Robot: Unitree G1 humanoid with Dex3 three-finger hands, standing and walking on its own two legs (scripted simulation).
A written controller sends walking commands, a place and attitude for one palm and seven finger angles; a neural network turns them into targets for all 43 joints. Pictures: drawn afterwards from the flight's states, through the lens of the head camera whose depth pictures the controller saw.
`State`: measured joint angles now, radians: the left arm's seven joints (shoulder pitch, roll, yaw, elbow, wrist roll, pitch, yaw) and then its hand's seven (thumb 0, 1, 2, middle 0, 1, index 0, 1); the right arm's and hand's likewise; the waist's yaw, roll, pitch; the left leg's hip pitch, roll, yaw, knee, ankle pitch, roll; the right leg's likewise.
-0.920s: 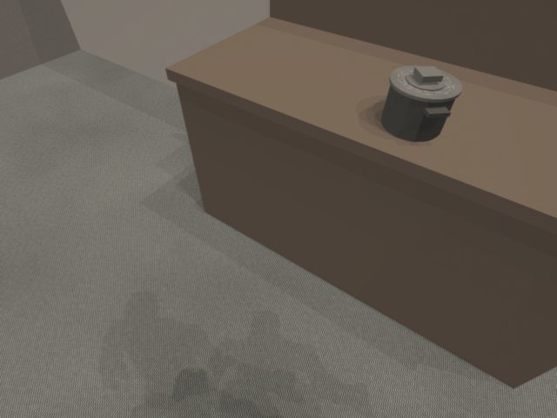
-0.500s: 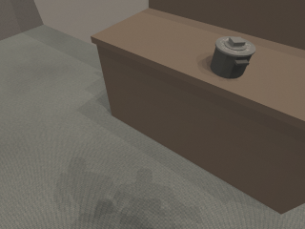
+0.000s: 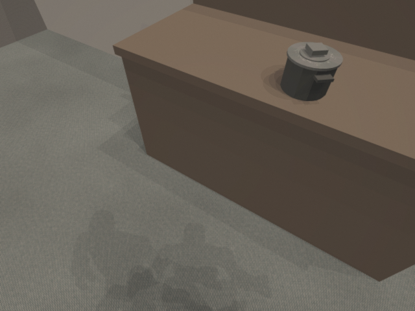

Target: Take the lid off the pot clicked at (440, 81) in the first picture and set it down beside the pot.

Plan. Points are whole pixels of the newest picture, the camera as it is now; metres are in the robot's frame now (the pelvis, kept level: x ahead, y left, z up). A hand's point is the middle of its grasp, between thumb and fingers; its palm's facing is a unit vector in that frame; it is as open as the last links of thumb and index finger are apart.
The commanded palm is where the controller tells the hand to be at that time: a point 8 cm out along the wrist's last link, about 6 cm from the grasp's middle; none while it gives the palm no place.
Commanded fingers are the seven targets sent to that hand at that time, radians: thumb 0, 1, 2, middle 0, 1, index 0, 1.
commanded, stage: turn to face it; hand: left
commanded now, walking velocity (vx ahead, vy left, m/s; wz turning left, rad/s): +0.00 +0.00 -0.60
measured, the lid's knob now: (316, 48) +0.84 -0.28 +0.11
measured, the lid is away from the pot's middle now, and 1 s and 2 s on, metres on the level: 0.00 0.00 0.00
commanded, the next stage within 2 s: take the last steps up to it in 0.80 s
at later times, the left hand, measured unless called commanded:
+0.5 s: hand out of the picture +0.06 +0.15 -0.16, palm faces -0.19 -0.95 -0.26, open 7.4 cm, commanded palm none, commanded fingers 0.00 0.90 0.90 -0.20 -0.30 -0.20 -0.30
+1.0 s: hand (124, 307) +0.15 +0.20 -0.17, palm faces -0.41 -0.89 -0.22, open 7.4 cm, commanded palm none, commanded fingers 0.00 0.90 0.90 -0.20 -0.30 -0.20 -0.30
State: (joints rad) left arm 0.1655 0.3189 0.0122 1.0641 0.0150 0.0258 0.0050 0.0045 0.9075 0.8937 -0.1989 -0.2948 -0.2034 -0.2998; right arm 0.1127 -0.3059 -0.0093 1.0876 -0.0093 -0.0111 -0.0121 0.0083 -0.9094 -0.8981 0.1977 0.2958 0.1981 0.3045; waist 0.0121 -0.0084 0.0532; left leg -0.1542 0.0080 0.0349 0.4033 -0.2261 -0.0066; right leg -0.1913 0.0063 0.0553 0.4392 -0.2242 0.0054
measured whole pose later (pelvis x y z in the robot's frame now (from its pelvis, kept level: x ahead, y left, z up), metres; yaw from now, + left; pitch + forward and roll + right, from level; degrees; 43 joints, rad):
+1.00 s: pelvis +0.01 +0.03 +0.00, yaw -27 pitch +1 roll +0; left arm 0.24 0.27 0.09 0.95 0.03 0.06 -0.01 0.00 0.91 0.89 -0.19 -0.29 -0.20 -0.30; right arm 0.28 -0.16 0.00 0.97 -0.02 -0.01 -0.03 0.01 -0.91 -0.90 0.20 0.30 0.20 0.30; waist 0.00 -0.06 0.01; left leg -0.17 0.01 0.09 0.42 -0.26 0.04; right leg -0.49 0.02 0.07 1.07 -0.33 0.05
